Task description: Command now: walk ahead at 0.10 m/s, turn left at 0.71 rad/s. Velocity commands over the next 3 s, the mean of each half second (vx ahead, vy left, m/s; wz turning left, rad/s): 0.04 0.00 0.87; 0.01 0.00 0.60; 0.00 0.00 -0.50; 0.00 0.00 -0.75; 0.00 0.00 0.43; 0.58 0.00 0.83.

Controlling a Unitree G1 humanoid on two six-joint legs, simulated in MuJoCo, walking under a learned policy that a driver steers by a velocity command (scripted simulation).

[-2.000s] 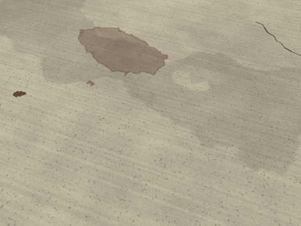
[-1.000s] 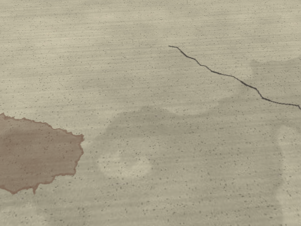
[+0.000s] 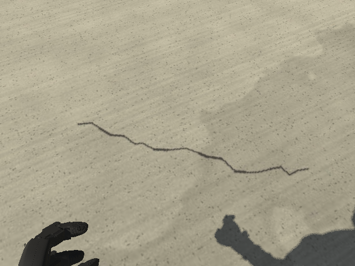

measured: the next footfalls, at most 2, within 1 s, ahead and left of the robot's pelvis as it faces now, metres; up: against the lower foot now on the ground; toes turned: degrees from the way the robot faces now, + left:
right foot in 0.08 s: +0.13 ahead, -0.12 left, +0.00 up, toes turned +15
left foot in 0.54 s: +0.05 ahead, +0.14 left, +0.00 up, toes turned +36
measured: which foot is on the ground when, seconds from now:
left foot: down 0.00-0.06, up 0.08-0.52, down 0.54-1.00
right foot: up 0.00-0.06, down 0.08-0.54, up 0.56-0.94, down 0.96-1.00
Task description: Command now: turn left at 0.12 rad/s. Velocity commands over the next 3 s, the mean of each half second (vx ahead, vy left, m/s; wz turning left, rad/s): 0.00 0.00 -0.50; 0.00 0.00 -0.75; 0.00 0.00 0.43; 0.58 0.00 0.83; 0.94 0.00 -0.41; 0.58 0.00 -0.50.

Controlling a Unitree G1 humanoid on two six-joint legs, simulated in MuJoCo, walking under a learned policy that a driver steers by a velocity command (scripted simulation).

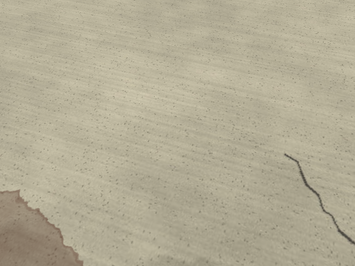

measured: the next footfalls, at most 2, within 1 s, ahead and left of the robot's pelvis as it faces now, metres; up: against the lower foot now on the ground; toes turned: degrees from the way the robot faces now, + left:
right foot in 0.72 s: -0.01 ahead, -0.15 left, +0.00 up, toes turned -36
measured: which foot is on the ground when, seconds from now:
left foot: down 0.00-0.72, up 0.74-1.00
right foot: down 0.00-0.30, up 0.32-0.70, down 0.72-1.00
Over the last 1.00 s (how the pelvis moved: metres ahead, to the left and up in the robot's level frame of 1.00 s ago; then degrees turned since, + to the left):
0.10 0.03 -0.01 44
